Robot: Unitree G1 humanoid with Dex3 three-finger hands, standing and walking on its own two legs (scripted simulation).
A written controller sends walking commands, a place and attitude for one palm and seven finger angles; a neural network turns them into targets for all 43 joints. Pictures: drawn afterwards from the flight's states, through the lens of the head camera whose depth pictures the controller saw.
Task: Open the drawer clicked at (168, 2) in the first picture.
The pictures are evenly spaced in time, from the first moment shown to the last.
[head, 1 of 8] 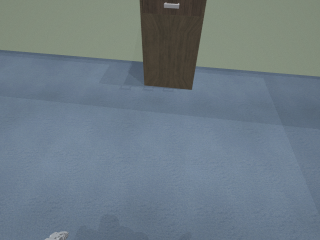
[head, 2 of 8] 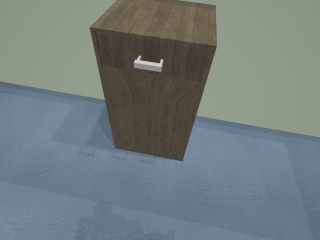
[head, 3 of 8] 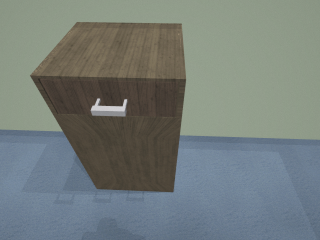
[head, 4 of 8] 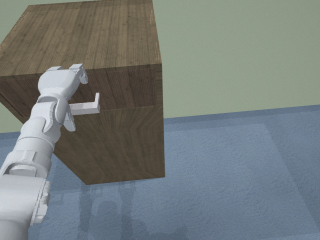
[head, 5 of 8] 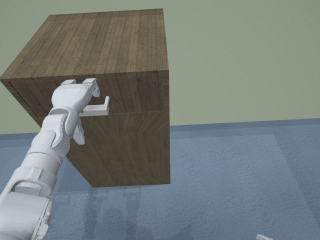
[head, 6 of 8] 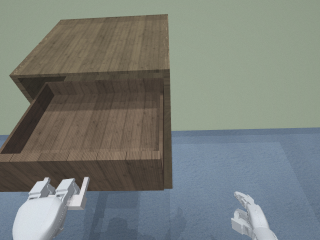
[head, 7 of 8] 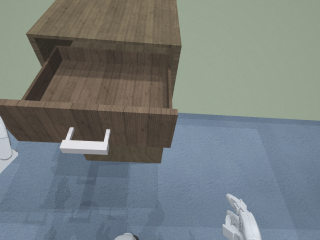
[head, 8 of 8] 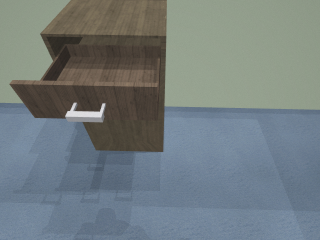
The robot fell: no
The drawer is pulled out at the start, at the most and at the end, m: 0.00 0.30 0.29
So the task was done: yes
